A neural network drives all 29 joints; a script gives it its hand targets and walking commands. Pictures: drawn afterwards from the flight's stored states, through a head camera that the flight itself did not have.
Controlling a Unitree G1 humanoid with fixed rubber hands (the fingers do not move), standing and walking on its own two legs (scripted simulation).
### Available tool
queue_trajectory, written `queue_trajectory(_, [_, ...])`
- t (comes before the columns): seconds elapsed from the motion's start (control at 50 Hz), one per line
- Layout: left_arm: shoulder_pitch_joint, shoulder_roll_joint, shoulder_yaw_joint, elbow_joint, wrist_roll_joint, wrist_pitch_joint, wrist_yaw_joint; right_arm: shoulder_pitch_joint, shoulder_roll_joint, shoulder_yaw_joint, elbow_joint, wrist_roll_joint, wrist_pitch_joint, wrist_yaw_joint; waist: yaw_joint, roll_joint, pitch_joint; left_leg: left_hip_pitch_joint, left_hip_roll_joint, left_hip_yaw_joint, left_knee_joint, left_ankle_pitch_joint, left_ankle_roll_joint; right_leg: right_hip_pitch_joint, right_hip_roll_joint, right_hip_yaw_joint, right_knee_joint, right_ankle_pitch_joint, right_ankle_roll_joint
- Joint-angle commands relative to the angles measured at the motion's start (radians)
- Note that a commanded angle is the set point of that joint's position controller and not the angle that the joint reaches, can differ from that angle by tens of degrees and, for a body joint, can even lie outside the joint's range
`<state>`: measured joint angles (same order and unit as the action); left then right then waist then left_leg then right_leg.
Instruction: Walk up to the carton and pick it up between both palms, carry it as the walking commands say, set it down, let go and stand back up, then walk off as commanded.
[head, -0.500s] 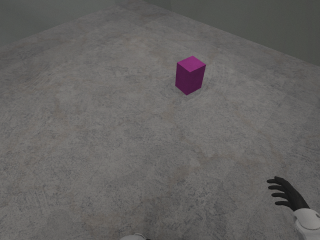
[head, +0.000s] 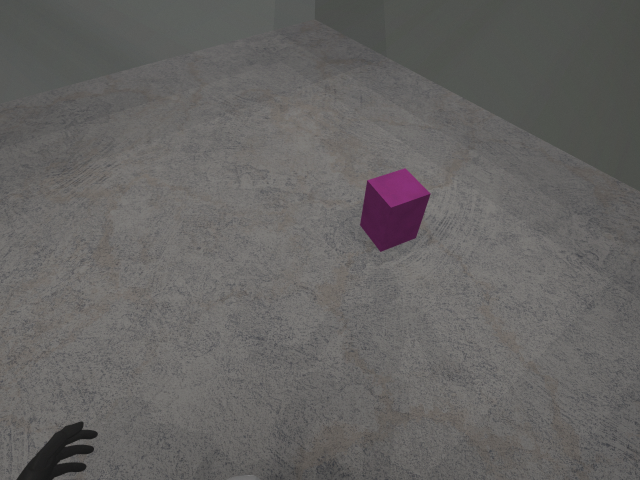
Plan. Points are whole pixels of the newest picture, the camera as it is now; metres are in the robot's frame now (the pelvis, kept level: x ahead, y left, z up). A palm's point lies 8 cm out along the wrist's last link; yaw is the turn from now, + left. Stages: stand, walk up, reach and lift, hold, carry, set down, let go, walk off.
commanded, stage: walk up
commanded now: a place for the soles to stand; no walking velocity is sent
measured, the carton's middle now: (392, 210) +1.20 -0.32 -0.64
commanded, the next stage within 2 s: none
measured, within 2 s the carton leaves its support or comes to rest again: neither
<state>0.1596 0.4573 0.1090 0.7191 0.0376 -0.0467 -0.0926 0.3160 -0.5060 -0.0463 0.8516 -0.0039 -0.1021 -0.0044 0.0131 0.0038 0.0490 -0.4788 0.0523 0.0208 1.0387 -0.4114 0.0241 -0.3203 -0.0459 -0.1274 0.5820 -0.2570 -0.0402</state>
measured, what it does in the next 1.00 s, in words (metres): walks ahead: left foot, then right foot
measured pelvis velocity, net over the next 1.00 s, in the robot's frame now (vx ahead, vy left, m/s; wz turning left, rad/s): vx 0.40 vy -0.23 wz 0.25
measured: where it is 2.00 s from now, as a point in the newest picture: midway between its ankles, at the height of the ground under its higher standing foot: (446, 336)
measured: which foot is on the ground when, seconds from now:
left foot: up 0.00-0.16, down 0.18-0.52, up 0.54-0.76, down 0.78-1.00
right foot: down 0.00-0.20, up 0.22-0.50, down 0.52-0.80, up 0.82-1.00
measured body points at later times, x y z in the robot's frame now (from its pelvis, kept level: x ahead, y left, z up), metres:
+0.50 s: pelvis +0.22 -0.12 -0.02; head +0.23 -0.09 +0.43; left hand +0.32 +0.24 -0.11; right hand +0.33 -0.49 -0.06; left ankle +0.19 +0.06 -0.73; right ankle +0.34 -0.27 -0.72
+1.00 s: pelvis +0.40 -0.23 -0.02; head +0.41 -0.18 +0.43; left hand +0.44 +0.13 -0.12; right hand +0.55 -0.60 -0.04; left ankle +0.39 -0.09 -0.73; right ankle +0.50 -0.38 -0.68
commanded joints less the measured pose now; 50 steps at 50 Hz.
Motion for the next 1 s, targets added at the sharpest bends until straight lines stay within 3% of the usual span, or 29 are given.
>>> queue_trajectory(0.0, [0.073, 0.217, 0.062, -0.039, 0.004, -0.002, 0.000, 0.006, -0.151, -0.040, -0.049, 0.001, -0.009, 0.009, 0.062, -0.180, 0.007, -0.145, 0.031, 0.023, -0.186, 0.022, -0.010, 0.164, -0.233, 0.249, -0.328, -0.077, -0.216])
queue_trajectory(0.08, [0.056, 0.209, 0.047, -0.072, 0.001, 0.006, -0.010, -0.008, -0.119, -0.039, -0.075, 0.012, -0.010, 0.009, 0.040, -0.141, -0.026, 0.059, -0.003, 0.079, -0.341, 0.193, 0.008, 0.109, -0.211, 0.136, -0.298, 0.013, -0.173])
queue_trajectory(0.12, [0.035, 0.214, 0.039, -0.089, -0.003, 0.018, -0.014, 0.044, -0.125, -0.052, -0.073, 0.017, -0.009, 0.002, -0.007, -0.104, -0.023, 0.251, -0.036, 0.109, -0.434, 0.272, 0.018, -0.003, -0.183, 0.081, -0.209, -0.054, -0.140])
queue_trajectory(0.14, [0.059, 0.189, 0.025, -0.096, -0.004, 0.021, -0.014, 0.097, -0.149, -0.066, -0.063, 0.013, -0.011, -0.009, -0.034, -0.046, -0.051, 0.411, -0.062, 0.098, -0.462, 0.233, 0.035, -0.084, -0.150, 0.036, -0.072, 0.031, -0.122])
queue_trajectory(0.16, [0.085, 0.151, 0.008, -0.105, -0.003, 0.023, -0.009, 0.192, -0.188, -0.085, -0.051, 0.005, -0.014, -0.025, -0.082, 0.026, -0.094, 0.581, -0.012, -0.003, -0.512, 0.130, 0.073, -0.190, -0.104, -0.003, 0.141, 0.102, -0.093])
queue_trajectory(0.18, [0.089, 0.084, -0.012, -0.135, 0.001, 0.021, -0.003, 0.306, -0.291, -0.115, -0.045, -0.013, -0.015, -0.045, -0.125, 0.238, -0.167, 0.731, 0.269, -0.434, -0.601, -0.039, 0.158, -0.395, -0.004, -0.004, 0.465, -0.151, -0.042])
queue_trajectory(0.2, [0.123, 0.189, 0.017, -0.138, 0.003, 0.030, 0.001, 0.230, -0.371, -0.134, -0.113, 0.023, -0.017, -0.057, -0.109, 0.149, -0.190, 0.659, 0.433, -0.820, -0.735, -0.207, 0.278, -0.516, 0.009, 0.154, 0.628, -0.285, 0.015])
queue_trajectory(0.22, [0.105, 0.268, 0.035, -0.114, 0.006, 0.038, 0.010, 0.159, -0.329, -0.130, -0.130, 0.046, -0.020, -0.061, -0.085, 0.022, -0.129, 0.565, 0.425, -0.739, -0.722, -0.172, 0.292, -0.511, -0.060, 0.233, 0.687, -0.208, 0.030])
queue_trajectory(0.24, [0.098, 0.264, 0.035, -0.107, 0.005, 0.037, 0.009, 0.120, -0.281, -0.112, -0.132, 0.036, -0.025, -0.062, -0.051, -0.011, -0.074, 0.492, 0.375, -0.608, -0.691, -0.033, 0.276, -0.508, -0.100, 0.243, 0.684, -0.168, 0.039])
queue_trajectory(0.3, [0.143, 0.215, 0.038, -0.055, 0.016, 0.040, -0.011, 0.066, -0.248, -0.089, -0.127, 0.013, -0.035, -0.056, -0.005, 0.049, -0.014, 0.220, 0.230, -0.271, -0.635, 0.241, 0.226, -0.330, -0.132, 0.202, 0.513, -0.145, 0.041])
queue_trajectory(0.34, [0.123, 0.183, 0.038, -0.056, 0.012, 0.049, -0.028, 0.069, -0.276, -0.096, -0.122, -0.001, -0.043, -0.048, -0.007, 0.110, -0.010, 0.140, 0.194, -0.202, -0.624, 0.252, 0.226, -0.261, -0.116, 0.162, 0.423, -0.131, 0.045])
queue_trajectory(0.44, [0.034, 0.187, 0.054, -0.058, 0.013, 0.055, -0.043, 0.025, -0.324, -0.115, -0.116, -0.004, -0.038, -0.046, -0.010, 0.166, -0.004, 0.034, 0.172, -0.194, -0.608, -0.063, 0.189, -0.143, -0.073, 0.090, 0.265, -0.084, 0.034])
queue_trajectory(0.48, [0.084, 0.187, 0.067, -0.032, 0.011, 0.048, -0.040, -0.019, -0.318, -0.107, -0.106, -0.004, -0.026, -0.046, 0.051, 0.130, -0.005, -0.064, 0.157, -0.155, -0.507, -0.082, 0.161, 0.014, -0.026, 0.039, 0.158, -0.069, 0.023])
queue_trajectory(0.5, [0.163, 0.213, 0.084, -0.003, 0.014, 0.040, -0.033, -0.005, -0.267, -0.087, -0.095, -0.011, -0.018, -0.050, 0.097, 0.023, -0.029, -0.144, 0.106, -0.097, -0.343, -0.083, 0.130, 0.154, 0.015, 0.030, 0.104, -0.121, 0.016])
queue_trajectory(0.52, [0.297, 0.302, 0.108, 0.023, 0.025, 0.030, -0.022, -0.011, -0.174, -0.053, -0.107, -0.005, -0.019, -0.055, 0.181, -0.298, -0.058, -0.316, -0.031, 0.047, 0.040, -0.098, 0.071, 0.259, -0.160, 0.353, -0.170, -0.427, -0.050])
queue_trajectory(0.54, [0.255, 0.371, 0.103, -0.014, 0.023, 0.021, -0.011, -0.032, -0.145, -0.039, -0.112, 0.012, -0.016, -0.073, 0.168, -0.373, -0.048, -0.453, -0.108, -0.007, 0.234, -0.190, 0.049, 0.243, -0.358, 0.715, -0.352, -0.546, -0.145])
queue_trajectory(0.56, [0.173, 0.335, 0.091, -0.035, 0.004, 0.024, -0.002, -0.043, -0.191, -0.049, -0.084, 0.015, -0.016, -0.081, 0.111, -0.228, -0.035, -0.379, -0.031, -0.094, 0.254, -0.123, 0.045, 0.179, -0.350, 0.648, -0.324, -0.521, -0.199])
queue_trajectory(0.58, [0.133, 0.303, 0.084, -0.036, -0.006, 0.028, 0.003, 0.003, -0.217, -0.055, -0.050, 0.011, -0.021, -0.074, 0.073, -0.194, -0.022, -0.328, -0.006, -0.066, 0.201, -0.078, 0.031, 0.139, -0.328, 0.577, -0.285, -0.489, -0.229])
queue_trajectory(0.62, [0.066, 0.256, 0.077, -0.043, -0.010, 0.034, 0.010, 0.073, -0.225, -0.057, -0.008, 0.006, -0.025, -0.061, 0.024, -0.212, 0.007, -0.210, 0.027, -0.002, 0.003, -0.095, 0.001, 0.072, -0.252, 0.402, -0.236, -0.351, -0.221])
queue_trajectory(0.68, [0.066, 0.236, 0.059, -0.068, 0.008, 0.039, 0.005, 0.088, -0.190, -0.059, -0.008, 0.008, -0.019, -0.048, 0.033, -0.239, 0.008, -0.062, -0.016, 0.073, -0.166, -0.051, 0.012, 0.013, -0.232, 0.315, -0.235, -0.224, -0.224])
queue_trajectory(0.74, [-0.008, 0.209, 0.037, -0.103, 0.001, 0.054, 0.002, 0.191, -0.177, -0.066, 0.011, 0.012, -0.032, -0.054, -0.045, -0.137, -0.025, 0.253, -0.044, 0.082, -0.424, 0.165, 0.031, -0.122, -0.182, 0.181, -0.090, -0.197, -0.175])
queue_trajectory(0.76, [0.007, 0.164, 0.018, -0.114, 0.000, 0.060, 0.001, 0.249, -0.210, -0.085, 0.021, 0.003, -0.038, -0.065, -0.080, -0.050, -0.059, 0.420, -0.015, 0.002, -0.493, 0.154, 0.046, -0.229, -0.134, 0.116, 0.086, -0.166, -0.137])
queue_trajectory(0.78, [0.000, 0.099, -0.001, -0.143, 0.000, 0.057, 0.005, 0.335, -0.296, -0.114, 0.022, -0.013, -0.039, -0.082, -0.121, 0.135, -0.096, 0.562, 0.178, -0.362, -0.631, -0.067, 0.094, -0.396, -0.045, 0.054, 0.377, -0.122, -0.071])
queue_trajectory(0.8, [0.018, 0.144, 0.014, -0.157, 0.008, 0.070, 0.006, 0.301, -0.391, -0.131, -0.032, -0.008, -0.041, -0.094, -0.110, 0.154, -0.079, 0.521, 0.415, -0.814, -0.762, -0.158, 0.203, -0.574, 0.020, 0.150, 0.596, -0.272, -0.003])
queue_trajectory(0.82, [0.038, 0.232, 0.037, -0.131, 0.011, 0.083, 0.013, 0.206, -0.367, -0.127, -0.062, 0.025, -0.039, -0.098, -0.073, -0.028, -0.056, 0.438, 0.422, -0.740, -0.712, -0.064, 0.240, -0.532, -0.041, 0.276, 0.654, -0.229, 0.014])
queue_trajectory(0.84, [0.051, 0.234, 0.041, -0.116, 0.007, 0.083, 0.012, 0.161, -0.316, -0.110, -0.063, 0.021, -0.039, -0.097, -0.036, -0.053, -0.026, 0.386, 0.375, -0.601, -0.658, 0.048, 0.249, -0.514, -0.074, 0.285, 0.661, -0.191, 0.022])
queue_trajectory(0.9, [0.096, 0.208, 0.050, -0.083, 0.020, 0.078, -0.001, 0.135, -0.269, -0.090, -0.065, 0.002, -0.046, -0.090, -0.009, 0.049, -0.015, 0.249, 0.254, -0.306, -0.581, 0.348, 0.219, -0.400, -0.105, 0.237, 0.593, -0.116, 0.039])
queue_trajectory(0.94, [0.078, 0.177, 0.050, -0.089, 0.011, 0.083, -0.015, 0.139, -0.289, -0.094, -0.071, -0.011, -0.047, -0.082, -0.014, 0.102, -0.018, 0.181, 0.222, -0.213, -0.550, 0.467, 0.220, -0.322, -0.094, 0.198, 0.514, -0.126, 0.044])
queue_trajectory(0.98, [0.031, 0.167, 0.049, -0.103, 0.008, 0.086, -0.025, 0.132, -0.317, -0.105, -0.080, -0.016, -0.045, -0.079, -0.027, 0.142, -0.026, 0.146, 0.206, -0.170, -0.535, 0.429, 0.210, -0.263, -0.088, 0.165, 0.408, -0.143, 0.037])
